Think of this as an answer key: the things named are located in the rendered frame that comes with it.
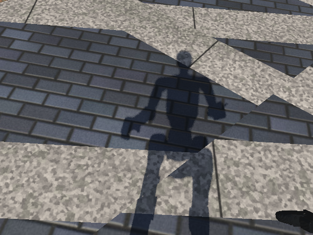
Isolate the right robot hand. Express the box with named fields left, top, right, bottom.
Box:
left=275, top=210, right=313, bottom=233

